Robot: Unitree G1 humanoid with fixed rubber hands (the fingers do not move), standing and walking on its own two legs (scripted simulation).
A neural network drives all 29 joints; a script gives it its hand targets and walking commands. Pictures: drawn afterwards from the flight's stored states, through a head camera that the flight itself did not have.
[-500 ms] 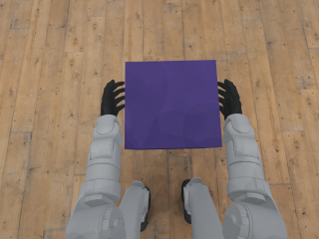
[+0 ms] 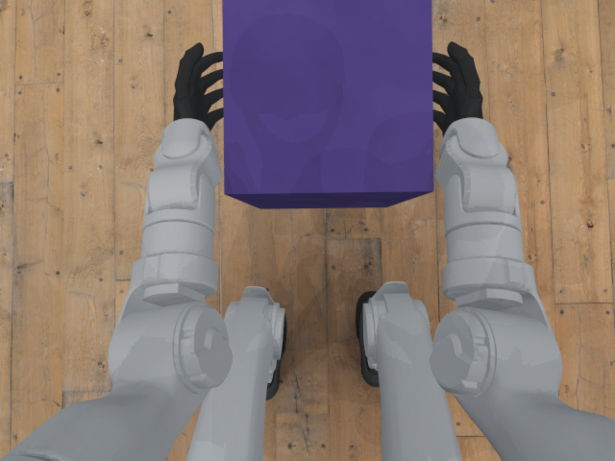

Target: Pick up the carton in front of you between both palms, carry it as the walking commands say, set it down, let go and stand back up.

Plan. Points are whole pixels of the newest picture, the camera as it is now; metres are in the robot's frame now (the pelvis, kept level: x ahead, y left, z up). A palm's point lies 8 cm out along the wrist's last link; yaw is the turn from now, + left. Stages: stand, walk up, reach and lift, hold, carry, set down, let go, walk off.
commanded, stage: set down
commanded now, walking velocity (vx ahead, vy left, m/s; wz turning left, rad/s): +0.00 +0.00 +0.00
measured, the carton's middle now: (324, 127) +0.51 -0.02 -0.17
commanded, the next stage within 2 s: none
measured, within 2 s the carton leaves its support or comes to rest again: rests again in 1.06 s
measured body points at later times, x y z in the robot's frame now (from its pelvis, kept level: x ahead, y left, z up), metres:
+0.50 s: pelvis -0.01 +0.01 -0.10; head +0.36 -0.02 +0.15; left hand +0.56 +0.13 -0.26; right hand +0.54 -0.18 -0.26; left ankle +0.07 +0.13 -0.50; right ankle +0.10 -0.11 -0.50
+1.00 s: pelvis -0.01 +0.01 -0.15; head +0.37 +0.00 +0.08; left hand +0.57 +0.13 -0.33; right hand +0.56 -0.18 -0.32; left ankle +0.07 +0.13 -0.50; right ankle +0.10 -0.11 -0.50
